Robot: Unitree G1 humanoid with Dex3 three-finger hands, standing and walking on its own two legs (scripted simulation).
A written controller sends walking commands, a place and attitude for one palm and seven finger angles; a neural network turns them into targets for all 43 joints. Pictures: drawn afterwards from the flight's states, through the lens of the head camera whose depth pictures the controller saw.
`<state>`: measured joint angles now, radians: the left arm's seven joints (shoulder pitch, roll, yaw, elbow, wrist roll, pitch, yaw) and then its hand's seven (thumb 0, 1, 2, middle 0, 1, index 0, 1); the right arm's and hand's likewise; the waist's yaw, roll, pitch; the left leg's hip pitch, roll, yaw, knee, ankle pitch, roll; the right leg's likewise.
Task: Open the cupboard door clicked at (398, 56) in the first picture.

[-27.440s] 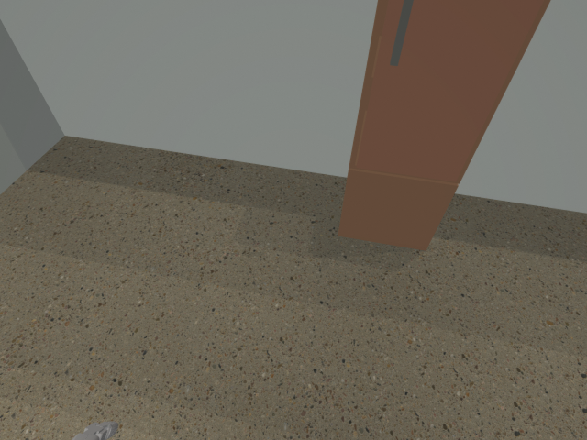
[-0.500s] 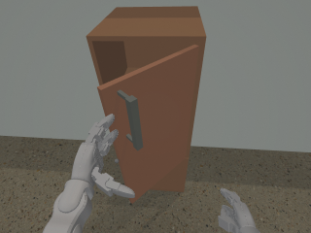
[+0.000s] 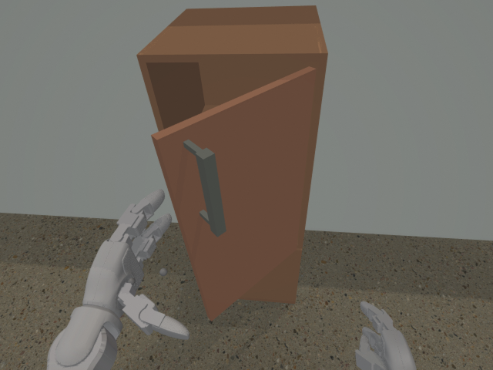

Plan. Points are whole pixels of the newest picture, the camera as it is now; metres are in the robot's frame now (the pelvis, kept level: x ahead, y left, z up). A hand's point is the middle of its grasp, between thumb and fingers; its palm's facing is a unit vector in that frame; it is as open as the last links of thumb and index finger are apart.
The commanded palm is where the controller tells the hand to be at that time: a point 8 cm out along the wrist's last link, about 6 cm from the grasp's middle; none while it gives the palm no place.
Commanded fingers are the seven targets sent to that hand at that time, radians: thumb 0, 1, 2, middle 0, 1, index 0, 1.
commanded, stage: draw the hand back to the body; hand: left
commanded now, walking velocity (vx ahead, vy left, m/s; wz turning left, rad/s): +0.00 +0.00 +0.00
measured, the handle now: (205, 190) +0.36 +0.10 +0.15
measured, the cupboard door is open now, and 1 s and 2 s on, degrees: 47 47 47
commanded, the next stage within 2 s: step back with the hand held close in 1.46 s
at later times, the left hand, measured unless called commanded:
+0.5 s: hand (104, 274) +0.19 +0.20 +0.15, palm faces +0.16 -0.96 -0.22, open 15.6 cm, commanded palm +0.15 +0.25 +0.16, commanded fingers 0.00 -0.08 0.48 -0.17 -0.30 -0.17 -0.30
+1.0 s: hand (60, 252) +0.22 +0.27 +0.16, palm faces +0.36 -0.85 -0.38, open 10.0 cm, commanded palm +0.17 +0.32 +0.17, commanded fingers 0.00 0.80 0.86 -0.20 -0.30 -0.20 -0.30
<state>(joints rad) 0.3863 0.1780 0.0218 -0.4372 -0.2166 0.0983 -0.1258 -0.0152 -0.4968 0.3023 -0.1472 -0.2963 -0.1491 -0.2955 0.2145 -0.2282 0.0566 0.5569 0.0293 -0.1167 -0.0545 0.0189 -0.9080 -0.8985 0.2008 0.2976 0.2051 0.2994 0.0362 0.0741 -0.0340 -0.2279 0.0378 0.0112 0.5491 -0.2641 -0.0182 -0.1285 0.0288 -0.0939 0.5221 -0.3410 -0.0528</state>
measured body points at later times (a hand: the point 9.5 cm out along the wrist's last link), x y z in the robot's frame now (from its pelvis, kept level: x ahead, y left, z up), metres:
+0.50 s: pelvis -0.01 +0.02 +0.00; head -0.03 +0.00 +0.45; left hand +0.18 +0.25 +0.16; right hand +0.20 -0.19 -0.06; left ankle +0.02 +0.14 -0.73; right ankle -0.03 -0.08 -0.73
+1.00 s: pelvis +0.01 +0.04 +0.01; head +0.00 +0.02 +0.46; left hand +0.19 +0.31 +0.18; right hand +0.19 -0.19 -0.08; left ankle +0.02 +0.14 -0.73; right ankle -0.03 -0.08 -0.73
